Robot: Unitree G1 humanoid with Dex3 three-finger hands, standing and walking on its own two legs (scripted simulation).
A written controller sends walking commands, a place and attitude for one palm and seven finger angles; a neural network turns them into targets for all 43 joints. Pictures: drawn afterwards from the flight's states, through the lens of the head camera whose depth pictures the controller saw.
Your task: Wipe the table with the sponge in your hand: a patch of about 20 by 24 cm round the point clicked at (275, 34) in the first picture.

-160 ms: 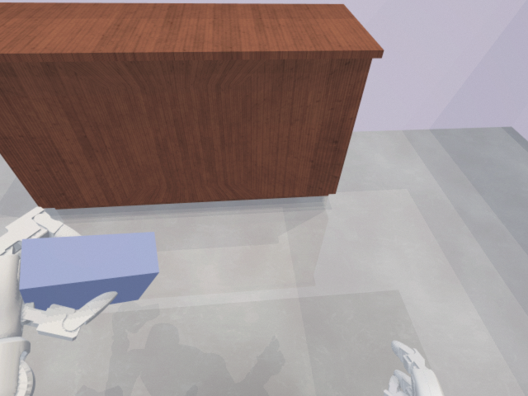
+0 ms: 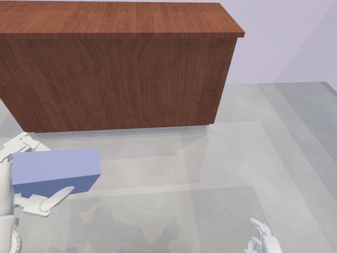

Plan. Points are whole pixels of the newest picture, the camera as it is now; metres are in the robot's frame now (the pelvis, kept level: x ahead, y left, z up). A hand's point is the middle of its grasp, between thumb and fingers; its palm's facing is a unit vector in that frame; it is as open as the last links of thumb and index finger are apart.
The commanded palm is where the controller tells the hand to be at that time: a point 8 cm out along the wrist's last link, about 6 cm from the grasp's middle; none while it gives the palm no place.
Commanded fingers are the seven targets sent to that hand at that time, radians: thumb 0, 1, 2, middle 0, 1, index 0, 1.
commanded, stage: stand and wait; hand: left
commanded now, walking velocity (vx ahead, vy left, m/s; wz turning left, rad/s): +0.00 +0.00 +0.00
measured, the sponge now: (70, 174) +0.23 +0.20 +0.14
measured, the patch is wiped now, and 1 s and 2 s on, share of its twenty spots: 0.00 0.00 0.00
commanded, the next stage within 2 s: look at it before walking up in 0.10 s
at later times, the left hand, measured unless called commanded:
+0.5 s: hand (39, 175) +0.21 +0.25 +0.15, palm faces +0.40 -0.84 -0.37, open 9.2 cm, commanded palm +0.16 +0.29 +0.18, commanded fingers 0.00 0.10 1.30 -1.20 -1.60 -1.20 -1.60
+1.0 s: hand (67, 120) +0.34 +0.24 +0.16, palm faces +0.39 -0.84 -0.39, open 9.2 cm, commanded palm +0.28 +0.28 +0.18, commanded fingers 0.00 0.10 1.30 -1.20 -1.60 -1.20 -1.60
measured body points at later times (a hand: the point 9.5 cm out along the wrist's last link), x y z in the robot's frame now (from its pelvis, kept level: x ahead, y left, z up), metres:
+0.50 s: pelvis +0.00 +0.01 +0.00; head -0.01 +0.02 +0.45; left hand +0.19 +0.29 +0.17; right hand +0.15 -0.23 -0.08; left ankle +0.04 +0.12 -0.73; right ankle +0.03 -0.12 -0.73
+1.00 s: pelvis +0.11 +0.00 +0.00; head +0.12 +0.02 +0.45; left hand +0.31 +0.29 +0.18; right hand +0.25 -0.23 -0.09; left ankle +0.08 +0.11 -0.74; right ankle +0.07 -0.11 -0.66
